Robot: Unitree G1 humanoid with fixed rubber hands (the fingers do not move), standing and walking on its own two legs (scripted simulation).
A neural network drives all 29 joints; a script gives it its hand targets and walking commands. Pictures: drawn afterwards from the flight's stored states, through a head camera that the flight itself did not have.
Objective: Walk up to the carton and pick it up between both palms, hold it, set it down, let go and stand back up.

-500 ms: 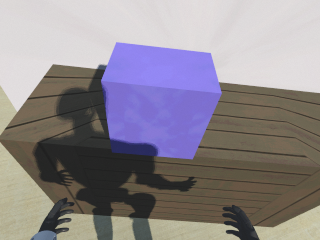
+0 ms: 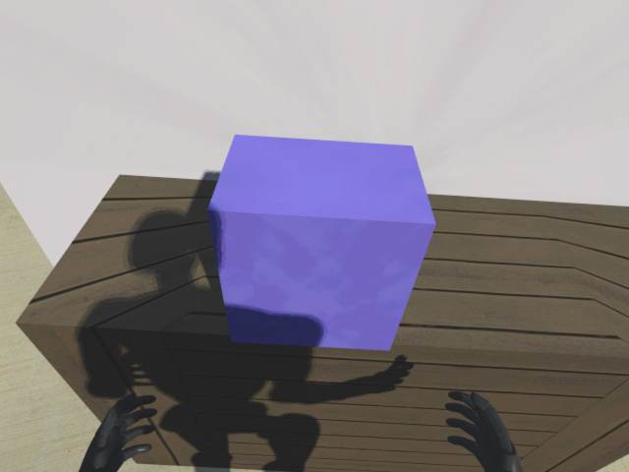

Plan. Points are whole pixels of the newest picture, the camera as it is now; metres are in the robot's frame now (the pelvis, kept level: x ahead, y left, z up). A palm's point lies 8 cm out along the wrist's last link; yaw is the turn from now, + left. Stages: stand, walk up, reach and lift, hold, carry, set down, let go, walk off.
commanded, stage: reach and lift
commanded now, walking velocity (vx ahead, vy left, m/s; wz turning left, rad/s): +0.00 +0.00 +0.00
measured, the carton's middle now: (317, 249) +0.42 +0.04 +0.07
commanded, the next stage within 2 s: none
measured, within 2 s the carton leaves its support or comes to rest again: neither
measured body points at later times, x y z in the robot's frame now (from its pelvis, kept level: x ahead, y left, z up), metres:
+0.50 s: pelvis +0.00 +0.00 +0.00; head -0.02 +0.01 +0.45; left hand +0.18 +0.25 +0.02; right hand +0.20 -0.19 +0.03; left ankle +0.02 +0.12 -0.75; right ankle -0.04 -0.10 -0.75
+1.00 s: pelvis -0.01 +0.00 +0.00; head -0.02 +0.01 +0.45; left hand +0.24 +0.25 +0.08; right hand +0.26 -0.19 +0.08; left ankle +0.01 +0.12 -0.75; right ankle -0.04 -0.10 -0.75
